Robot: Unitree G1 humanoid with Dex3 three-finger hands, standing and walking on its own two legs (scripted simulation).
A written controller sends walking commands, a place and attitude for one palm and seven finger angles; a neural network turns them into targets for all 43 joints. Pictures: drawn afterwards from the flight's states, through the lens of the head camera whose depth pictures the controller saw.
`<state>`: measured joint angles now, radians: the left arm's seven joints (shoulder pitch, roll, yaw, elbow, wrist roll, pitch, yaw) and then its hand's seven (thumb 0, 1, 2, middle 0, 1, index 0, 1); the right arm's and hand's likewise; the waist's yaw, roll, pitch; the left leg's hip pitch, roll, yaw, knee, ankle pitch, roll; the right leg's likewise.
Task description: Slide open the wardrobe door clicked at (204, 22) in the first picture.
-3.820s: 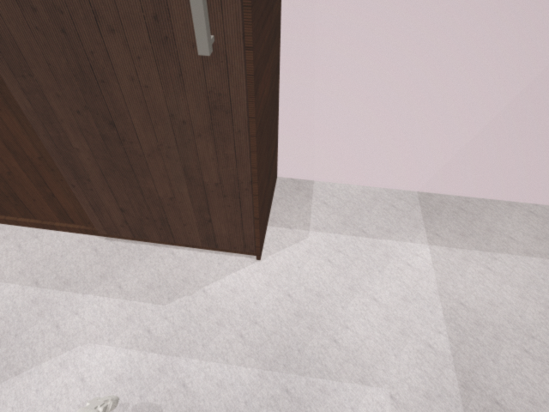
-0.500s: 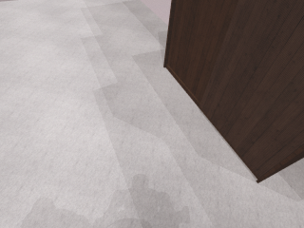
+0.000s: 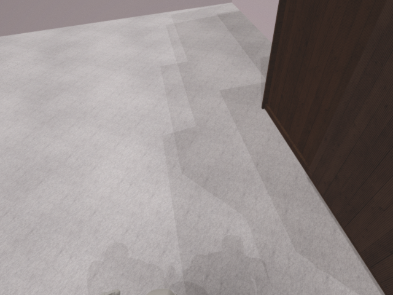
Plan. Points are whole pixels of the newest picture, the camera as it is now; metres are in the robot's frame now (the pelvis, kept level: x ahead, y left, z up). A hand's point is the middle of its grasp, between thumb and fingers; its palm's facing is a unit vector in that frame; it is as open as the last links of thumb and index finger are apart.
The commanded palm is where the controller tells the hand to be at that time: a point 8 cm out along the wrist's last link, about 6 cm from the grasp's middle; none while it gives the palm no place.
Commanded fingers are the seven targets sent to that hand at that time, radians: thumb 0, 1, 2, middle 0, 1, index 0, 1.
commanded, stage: walk to a spot facing it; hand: right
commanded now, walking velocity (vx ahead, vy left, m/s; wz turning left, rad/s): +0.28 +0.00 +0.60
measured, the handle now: out of the picture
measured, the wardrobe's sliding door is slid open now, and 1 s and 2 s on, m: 0.00 0.00 0.00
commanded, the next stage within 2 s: turn to face it in 1.30 s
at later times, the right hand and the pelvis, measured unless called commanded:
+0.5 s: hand (238, 224) +0.34 -0.09 -0.18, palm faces -0.28 +0.94 -0.19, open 7.4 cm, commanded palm none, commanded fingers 0.00 -0.90 -0.90 0.20 0.30 0.20 0.30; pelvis +0.16 +0.04 -0.03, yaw +16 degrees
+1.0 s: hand (257, 210) +0.39 -0.15 -0.18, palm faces -0.44 +0.88 -0.20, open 7.4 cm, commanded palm none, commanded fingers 0.00 -0.90 -0.90 0.20 0.30 0.20 0.30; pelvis +0.24 +0.01 +0.00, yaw +34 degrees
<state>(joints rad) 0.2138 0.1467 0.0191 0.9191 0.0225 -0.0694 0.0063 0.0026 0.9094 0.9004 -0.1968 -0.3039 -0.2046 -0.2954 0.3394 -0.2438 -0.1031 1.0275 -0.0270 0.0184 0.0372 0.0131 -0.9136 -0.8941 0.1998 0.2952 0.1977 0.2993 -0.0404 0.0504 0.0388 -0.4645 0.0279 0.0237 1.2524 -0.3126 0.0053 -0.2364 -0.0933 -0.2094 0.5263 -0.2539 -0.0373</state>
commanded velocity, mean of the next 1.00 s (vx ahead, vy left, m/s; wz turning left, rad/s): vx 0.05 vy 0.00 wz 0.60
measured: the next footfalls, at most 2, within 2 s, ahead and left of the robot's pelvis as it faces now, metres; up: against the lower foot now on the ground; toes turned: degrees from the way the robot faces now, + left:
left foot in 0.42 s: +0.26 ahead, +0.14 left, +0.00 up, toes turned +22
right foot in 0.90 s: +0.32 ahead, -0.06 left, +0.00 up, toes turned +27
